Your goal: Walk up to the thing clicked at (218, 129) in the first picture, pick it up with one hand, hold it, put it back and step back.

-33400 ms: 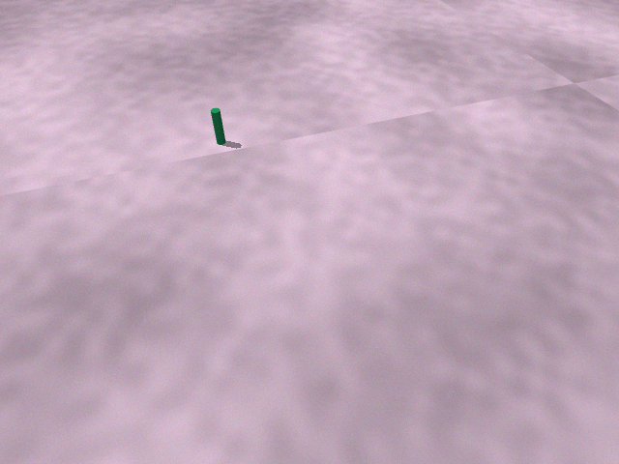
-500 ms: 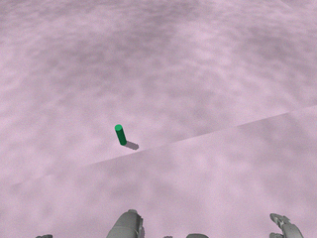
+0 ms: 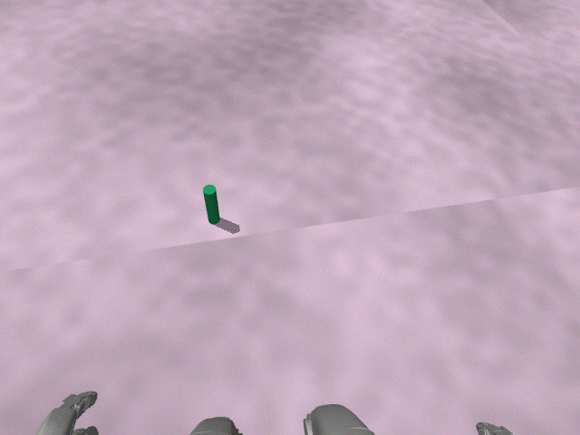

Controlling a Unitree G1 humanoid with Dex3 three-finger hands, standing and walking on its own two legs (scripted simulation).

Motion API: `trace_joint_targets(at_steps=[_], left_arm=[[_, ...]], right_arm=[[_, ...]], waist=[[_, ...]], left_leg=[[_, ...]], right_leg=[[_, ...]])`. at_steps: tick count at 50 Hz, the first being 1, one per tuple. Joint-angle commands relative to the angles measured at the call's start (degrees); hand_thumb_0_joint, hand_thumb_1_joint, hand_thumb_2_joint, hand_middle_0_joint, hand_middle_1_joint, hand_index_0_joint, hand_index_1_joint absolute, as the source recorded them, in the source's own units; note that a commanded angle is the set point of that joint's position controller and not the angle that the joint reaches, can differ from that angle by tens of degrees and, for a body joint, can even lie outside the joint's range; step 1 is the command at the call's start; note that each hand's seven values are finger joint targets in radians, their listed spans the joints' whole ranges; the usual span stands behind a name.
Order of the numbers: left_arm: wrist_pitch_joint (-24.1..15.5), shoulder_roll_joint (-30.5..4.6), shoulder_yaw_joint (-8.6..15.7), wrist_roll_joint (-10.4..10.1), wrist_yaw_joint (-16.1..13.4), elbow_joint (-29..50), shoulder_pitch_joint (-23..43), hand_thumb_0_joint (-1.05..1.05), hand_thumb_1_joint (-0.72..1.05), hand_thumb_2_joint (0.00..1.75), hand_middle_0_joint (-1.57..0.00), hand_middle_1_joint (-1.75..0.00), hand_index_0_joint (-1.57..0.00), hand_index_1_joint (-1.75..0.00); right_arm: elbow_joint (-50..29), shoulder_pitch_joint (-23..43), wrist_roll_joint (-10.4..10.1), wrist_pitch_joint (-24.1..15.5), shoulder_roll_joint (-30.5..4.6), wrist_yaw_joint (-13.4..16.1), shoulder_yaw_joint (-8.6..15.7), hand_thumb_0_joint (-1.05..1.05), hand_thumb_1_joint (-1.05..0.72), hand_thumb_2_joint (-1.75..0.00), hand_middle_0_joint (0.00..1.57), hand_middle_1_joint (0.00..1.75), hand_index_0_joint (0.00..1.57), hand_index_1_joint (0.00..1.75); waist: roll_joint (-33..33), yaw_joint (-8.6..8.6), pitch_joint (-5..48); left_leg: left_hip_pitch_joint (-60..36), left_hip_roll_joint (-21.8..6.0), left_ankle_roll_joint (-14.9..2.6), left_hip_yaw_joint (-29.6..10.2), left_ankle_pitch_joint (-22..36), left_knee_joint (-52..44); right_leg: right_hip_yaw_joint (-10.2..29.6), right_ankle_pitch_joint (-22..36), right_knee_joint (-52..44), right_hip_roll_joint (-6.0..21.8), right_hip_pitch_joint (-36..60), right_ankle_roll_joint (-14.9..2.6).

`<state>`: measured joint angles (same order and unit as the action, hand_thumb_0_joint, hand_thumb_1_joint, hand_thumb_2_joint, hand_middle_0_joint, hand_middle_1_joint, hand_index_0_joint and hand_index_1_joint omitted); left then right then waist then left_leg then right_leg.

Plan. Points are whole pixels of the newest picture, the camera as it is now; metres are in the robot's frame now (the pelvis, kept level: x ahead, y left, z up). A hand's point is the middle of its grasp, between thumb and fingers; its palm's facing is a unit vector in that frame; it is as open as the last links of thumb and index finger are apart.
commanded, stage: step back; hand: left
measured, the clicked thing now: (211, 205) +0.94 +0.27 -0.67
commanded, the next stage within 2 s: stand in 1.30 s
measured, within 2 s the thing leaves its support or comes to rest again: neither
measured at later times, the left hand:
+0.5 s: hand out of the picture -0.08 +0.28 -0.13, palm faces +0.08 -0.88 -0.47, open 7.4 cm
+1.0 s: hand out of the picture -0.06 +0.22 -0.14, palm faces +0.10 -0.91 -0.40, open 7.4 cm
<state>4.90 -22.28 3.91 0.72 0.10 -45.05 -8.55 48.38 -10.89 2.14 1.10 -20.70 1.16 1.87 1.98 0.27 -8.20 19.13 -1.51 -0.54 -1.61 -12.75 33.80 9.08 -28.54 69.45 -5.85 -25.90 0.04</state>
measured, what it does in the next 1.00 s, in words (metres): walks backwards: right foot, then left foot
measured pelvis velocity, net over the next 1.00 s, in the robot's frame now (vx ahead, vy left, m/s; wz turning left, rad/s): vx -0.09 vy -0.05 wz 0.07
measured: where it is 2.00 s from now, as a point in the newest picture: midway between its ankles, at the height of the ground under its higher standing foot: outside the picture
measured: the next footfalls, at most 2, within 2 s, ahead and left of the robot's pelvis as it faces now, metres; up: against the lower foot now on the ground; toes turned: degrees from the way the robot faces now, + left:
right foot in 0.12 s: -0.05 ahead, -0.16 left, +0.00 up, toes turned +1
left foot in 0.46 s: -0.10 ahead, +0.11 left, +0.00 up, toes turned +1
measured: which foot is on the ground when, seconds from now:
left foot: down 0.00-0.16, up 0.18-0.44, down 0.46-0.76, up 0.78-1.00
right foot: up 0.00-0.10, down 0.12-0.50, up 0.52-0.72, down 0.74-1.00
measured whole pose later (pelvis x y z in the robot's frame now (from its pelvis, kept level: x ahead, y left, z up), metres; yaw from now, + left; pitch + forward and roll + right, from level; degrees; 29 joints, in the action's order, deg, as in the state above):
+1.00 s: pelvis -0.09 -0.05 +0.00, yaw +4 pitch -3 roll +0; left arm -3.3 -19.8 2.7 1.7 0.3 -55.6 -14.1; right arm 56.0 -13.4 1.7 0.5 -23.1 -0.8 3.5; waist -3.1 2.3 -4.6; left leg 24.0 -0.5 -0.2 -5.1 -23.1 48.8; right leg -3.6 -17.0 33.4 0.0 -13.6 -2.0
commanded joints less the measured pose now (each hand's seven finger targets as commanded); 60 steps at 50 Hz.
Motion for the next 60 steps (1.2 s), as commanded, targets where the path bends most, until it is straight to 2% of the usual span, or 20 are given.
trace_joint_targets(at_steps=[1, 6, 8, 9, 13, 19, 23, 25, 27, 30, 33, 36, 37, 39, 40, 44, 53, 56, 58, 60], left_arm=[[-2.8, -9.0, 2.5, 0.3, -1.1, 3.3, -2.0, 0.00, 0.90, 0.90, -0.20, -0.30, -0.20, -0.30], [-5.1, -10.2, 3.1, 1.1, -1.6, -3.6, -8.3, 0.00, 0.90, 0.90, -0.20, -0.30, -0.20, -0.30], [-5.2, -19.7, 5.6, 2.2, -1.3, -2.3, -7.2, 0.00, 0.90, 0.90, -0.20, -0.30, -0.20, -0.30], [-5.1, -24.6, 6.2, 2.5, -1.7, -0.3, -1.7, 0.00, 0.90, 0.90, -0.20, -0.30, -0.20, -0.30], [-6.0, -14.4, 4.1, 1.8, -2.2, -0.2, 5.5, 0.00, 0.90, 0.90, -0.20, -0.30, -0.20, -0.30], [-6.8, -16.0, 5.4, 2.6, -1.2, -2.6, -2.9, 0.00, 0.90, 0.90, -0.20, -0.30, -0.20, -0.30], [-5.3, -14.1, 3.6, 2.0, -0.5, -3.2, -2.7, 0.00, 0.90, 0.90, -0.20, -0.30, -0.20, -0.30], [-5.5, -7.3, 1.1, 0.4, -0.6, -1.5, -2.0, 0.00, 0.90, 0.90, -0.20, -0.30, -0.20, -0.30], [-6.3, -16.0, 3.4, 1.0, -0.2, -2.5, 3.1, 0.00, 0.90, 0.90, -0.20, -0.30, -0.20, -0.30], [-7.0, -12.4, 2.9, 0.6, 1.0, -4.9, -1.8, 0.00, 0.90, 0.90, -0.20, -0.30, -0.20, -0.30], [-7.1, -11.4, 2.9, 0.6, 1.5, -5.0, -1.4, 0.00, 0.90, 0.90, -0.20, -0.30, -0.20, -0.30], [-7.7, -10.9, 3.4, 0.9, 0.7, -8.1, -8.9, 0.00, 0.90, 0.90, -0.20, -0.30, -0.20, -0.30], [-8.0, -11.4, 3.6, 1.2, 0.0, -9.3, -11.2, 0.00, 0.90, 0.90, -0.20, -0.30, -0.20, -0.30], [-9.0, -18.7, 5.5, 2.5, -0.8, -6.9, -9.7, 0.00, 0.90, 0.90, -0.20, -0.30, -0.20, -0.30], [-8.8, -19.9, 5.7, 2.2, -0.8, -5.4, -5.1, 0.00, 0.90, 0.90, -0.20, -0.30, -0.20, -0.30], [-9.9, -14.5, 4.0, 0.9, -1.0, -5.4, -1.7, 0.00, 0.90, 0.90, -0.20, -0.30, -0.20, -0.30], [-8.5, -13.8, 1.9, -0.3, -1.4, -5.8, -0.2, 0.00, 0.90, 0.90, -0.20, -0.30, -0.20, -0.30], [-7.5, -10.1, 0.4, -0.9, -1.7, -5.3, -2.7, 0.00, 0.90, 0.90, -0.20, -0.30, -0.20, -0.30], [-6.3, -10.3, 0.5, -1.3, -2.0, -7.7, -3.3, 0.00, 0.90, 0.90, -0.20, -0.30, -0.20, -0.30], [-6.5, -10.1, 0.2, -0.6, -1.8, -8.8, -2.8, 0.00, 0.90, 0.90, -0.20, -0.30, -0.20, -0.30]], right_arm=[[-5.3, 1.8, 0.0, -0.2, -15.0, 0.8, 4.7, 0.00, -0.90, -0.90, 0.20, 0.30, 0.20, 0.30], [-4.4, 2.6, -0.6, 2.2, -15.6, -0.5, 4.6, 0.00, -0.90, -0.90, 0.20, 0.30, 0.20, 0.30], [-6.9, 4.9, -1.1, 1.7, -10.5, -0.2, 3.1, 0.00, -0.90, -0.90, 0.20, 0.30, 0.20, 0.30], [-6.4, 6.6, -0.5, 2.3, -13.7, 0.6, 4.7, 0.00, -0.90, -0.90, 0.20, 0.30, 0.20, 0.30], [-1.3, 0.7, -1.2, 1.9, -13.3, -0.7, 4.6, 0.00, -0.90, -0.90, 0.20, 0.30, 0.20, 0.30], [-1.1, 1.8, 0.0, -0.5, -12.7, -1.9, 4.1, 0.00, -0.90, -0.90, 0.20, 0.30, 0.20, 0.30], [4.0, -5.7, 0.4, -2.1, -12.7, -1.9, 5.5, 0.00, -0.90, -0.90, 0.20, 0.30, 0.20, 0.30], [3.6, -7.0, 1.1, -2.5, -20.1, -1.4, 7.0, 0.00, -0.90, -0.90, 0.20, 0.30, 0.20, 0.30], [1.9, -1.1, 0.2, -2.6, -22.7, -1.6, 7.5, 0.00, -0.90, -0.90, 0.20, 0.30, 0.20, 0.30], [2.1, 0.2, 0.7, -3.4, -15.5, -1.7, 5.4, 0.00, -0.90, -0.90, 0.20, 0.30, 0.20, 0.30], [2.5, -1.5, 0.5, -3.2, -16.7, -1.8, 5.8, 0.00, -0.90, -0.90, 0.20, 0.30, 0.20, 0.30], [1.4, 2.8, 0.1, -1.7, -14.9, -1.7, 5.1, 0.00, -0.90, -0.90, 0.20, 0.30, 0.20, 0.30], [1.5, 1.0, -0.1, -1.3, -11.0, -1.5, 4.0, 0.00, -0.90, -0.90, 0.20, 0.30, 0.20, 0.30], [0.8, -2.7, -0.2, -1.2, -7.3, -1.1, 2.7, 0.00, -0.90, -0.90, 0.20, 0.30, 0.20, 0.30], [2.0, -3.3, -0.1, -1.2, -12.6, -0.6, 4.4, 0.00, -0.90, -0.90, 0.20, 0.30, 0.20, 0.30], [5.2, -5.6, -0.8, -1.7, -12.4, -1.1, 4.2, 0.00, -0.90, -0.90, 0.20, 0.30, 0.20, 0.30], [5.7, -2.2, -0.6, -1.8, -9.5, -1.0, 3.4, 0.00, -0.90, -0.90, 0.20, 0.30, 0.20, 0.30], [5.7, -0.8, -0.4, -2.4, -14.0, -0.1, 4.2, 0.00, -0.90, -0.90, 0.20, 0.30, 0.20, 0.30], [4.6, 5.6, -1.1, -2.0, -16.6, -0.3, 4.1, 0.00, -0.90, -0.90, 0.20, 0.30, 0.20, 0.30], [5.7, 7.0, -0.8, -1.5, -14.5, -0.5, 3.3, 0.00, -0.90, -0.90, 0.20, 0.30, 0.20, 0.30]], waist=[[-13.5, -0.49, 9.6], [-11.7, 0.68, 16.0], [10.6, 2.63, 10.6], [15.0, 4.63, 5.6], [2.9, -1.63, 1.5], [10.9, 4.12, 5.8], [4.5, -0.11, 8.3], [-16.9, -1.81, 6.7], [-9.6, -0.99, -2.7], [-9.2, 0.25, -0.2], [-12.1, -1.29, 2.6], [-10.7, 3.68, 5.1], [-4.6, 4.54, 6.7], [8.1, 3.61, 5.7], [3.6, 2.90, 3.7], [2.2, 0.40, 1.3], [6.5, -0.12, 8.3], [-5.2, 0.75, 13.9], [-9.8, 1.83, 13.8], [-8.6, 2.24, 12.2]], left_leg=[[-11.9, -11.3, -13.05, -9.3, 19.1, -6.0], [-5.1, -7.0, -7.76, -5.9, 5.7, 3.5], [16.4, 5.7, -1.15, -3.8, -18.6, 16.9], [9.3, 3.5, 1.09, -9.3, -21.4, 28.6], [9.5, 7.0, 1.22, -9.2, -10.1, 33.7], [11.1, 2.0, 2.49, -3.6, -17.5, 9.7], [-13.7, 3.9, -0.66, 1.4, -8.5, -15.2], [-20.0, -14.9, -8.14, -32.6, -33.2, -23.6], [1.0, -20.5, -14.99, -35.1, -41.3, -25.9], [-5.4, -9.2, -9.17, -16.5, -22.0, -19.0], [-2.9, -9.0, -8.74, -14.2, -21.1, -18.0], [6.3, -6.8, -6.58, -9.0, -23.7, -7.8], [9.7, -3.8, -4.80, -6.0, -22.6, 1.0], [19.9, 6.3, -0.87, -4.3, -20.1, 24.4], [15.6, 2.7, -0.96, -7.3, -19.6, 24.8], [10.7, -0.1, -0.31, -8.7, -10.4, 21.4], [-6.1, 1.1, -0.08, 4.4, 0.6, -2.0], [-11.2, -8.7, -4.39, -8.6, 22.2, -6.4], [-2.0, -15.6, -11.53, -15.1, 12.7, -8.0], [-0.3, -11.6, -7.83, -9.7, 7.3, -7.9]], right_leg=[[-3.6, -1.3, -17.1, 3.5, 0.4, 2.12], [-10.1, 14.3, -49.1, 3.5, 19.3, -0.11], [19.0, 0.1, -51.4, 21.0, 16.3, -7.84], [30.8, -6.9, -57.2, 31.9, -2.8, -16.51], [4.3, 2.3, -49.1, 17.3, 1.5, -8.90], [9.5, -15.1, -50.1, 19.9, 17.8, -9.89], [-0.4, -4.2, -38.2, 15.5, 6.8, -6.48], [-13.2, -5.2, -17.5, 4.0, -16.6, -0.63], [-4.7, -2.5, -12.4, 9.8, -6.4, -1.34], [-8.4, 4.4, -21.3, 8.4, -4.3, -1.46], [-10.4, 4.7, -28.2, 7.0, 4.0, -0.73], [-11.1, 12.0, -39.9, 5.4, 20.5, -1.43], [-8.3, 10.5, -43.3, 5.6, 25.8, -1.02], [25.1, -14.7, -58.7, 25.7, 23.6, -6.32], [28.3, -21.7, -59.7, 29.1, 15.1, -11.17], [10.1, 1.1, -54.8, 21.0, 11.8, -7.83], [-4.6, 42.3, -38.2, 18.0, 11.0, -6.68], [-7.9, 32.9, -27.5, 11.0, 9.5, -1.80], [-9.4, 4.9, -27.6, 6.6, 14.7, -1.06], [-8.0, 8.1, -34.4, 7.7, 16.1, -1.77]])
